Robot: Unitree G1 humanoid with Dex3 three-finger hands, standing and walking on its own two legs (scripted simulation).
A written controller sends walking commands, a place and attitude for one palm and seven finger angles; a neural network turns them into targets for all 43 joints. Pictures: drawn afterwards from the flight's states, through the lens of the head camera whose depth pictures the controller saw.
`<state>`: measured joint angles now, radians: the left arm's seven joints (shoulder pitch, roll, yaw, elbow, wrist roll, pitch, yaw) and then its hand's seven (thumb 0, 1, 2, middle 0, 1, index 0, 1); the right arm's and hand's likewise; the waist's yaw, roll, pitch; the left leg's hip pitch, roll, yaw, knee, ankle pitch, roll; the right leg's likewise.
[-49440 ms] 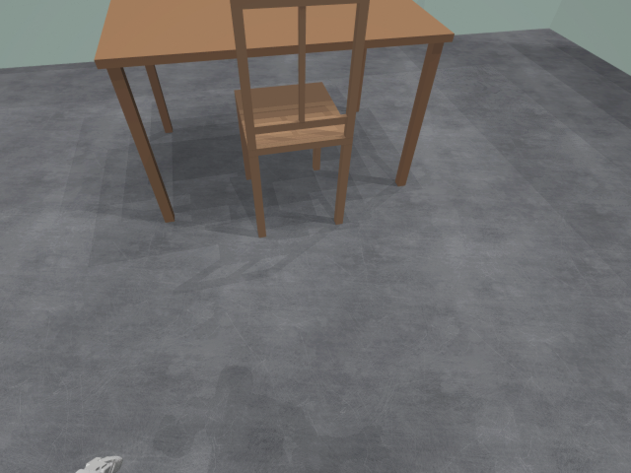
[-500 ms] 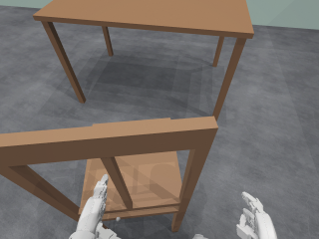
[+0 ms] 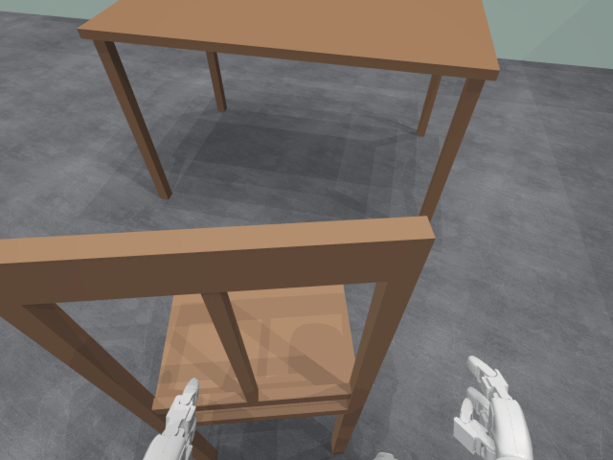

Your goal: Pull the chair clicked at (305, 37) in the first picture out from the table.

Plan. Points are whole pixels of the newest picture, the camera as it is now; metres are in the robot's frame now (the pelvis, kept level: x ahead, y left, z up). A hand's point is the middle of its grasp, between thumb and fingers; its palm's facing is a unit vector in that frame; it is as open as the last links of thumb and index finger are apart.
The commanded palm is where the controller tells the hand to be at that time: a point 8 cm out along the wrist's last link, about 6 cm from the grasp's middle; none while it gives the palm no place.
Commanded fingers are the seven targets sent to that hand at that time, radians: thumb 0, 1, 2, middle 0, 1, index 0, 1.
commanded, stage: draw the hand back to the body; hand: left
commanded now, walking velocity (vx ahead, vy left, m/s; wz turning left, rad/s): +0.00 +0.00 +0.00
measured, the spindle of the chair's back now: (237, 355) +0.26 +0.11 +0.01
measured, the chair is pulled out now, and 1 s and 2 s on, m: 0.69 0.69 0.69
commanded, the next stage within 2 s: step back with the hand held close in 1.56 s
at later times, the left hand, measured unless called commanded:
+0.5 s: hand (144, 435) +0.14 +0.16 +0.11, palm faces +0.05 -0.99 -0.10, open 17.4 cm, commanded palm +0.10 +0.22 +0.12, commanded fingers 0.00 -0.30 0.32 -0.04 -0.05 -0.04 -0.05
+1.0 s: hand (90, 396) +0.16 +0.20 +0.14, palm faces +0.23 -0.87 -0.43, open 11.9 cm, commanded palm +0.14 +0.26 +0.21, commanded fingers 0.00 0.61 0.76 -0.16 -0.24 -0.16 -0.24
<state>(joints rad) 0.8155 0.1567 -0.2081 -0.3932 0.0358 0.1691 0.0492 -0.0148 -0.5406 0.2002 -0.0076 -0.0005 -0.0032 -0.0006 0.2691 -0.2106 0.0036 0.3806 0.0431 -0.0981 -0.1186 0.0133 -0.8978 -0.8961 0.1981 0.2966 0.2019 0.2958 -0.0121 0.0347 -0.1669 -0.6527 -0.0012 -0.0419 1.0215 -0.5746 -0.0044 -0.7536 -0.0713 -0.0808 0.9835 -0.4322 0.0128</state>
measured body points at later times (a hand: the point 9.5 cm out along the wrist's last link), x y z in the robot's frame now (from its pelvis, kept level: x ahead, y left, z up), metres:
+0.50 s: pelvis -0.01 -0.01 +0.00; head +0.01 -0.02 +0.45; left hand +0.13 +0.21 +0.11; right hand +0.17 -0.23 -0.07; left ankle -0.04 +0.12 -0.68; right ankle +0.03 -0.13 -0.68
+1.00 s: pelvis +0.01 -0.02 +0.05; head +0.00 -0.05 +0.50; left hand +0.15 +0.24 +0.16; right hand +0.20 -0.24 -0.02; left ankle -0.04 +0.12 -0.68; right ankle +0.03 -0.13 -0.68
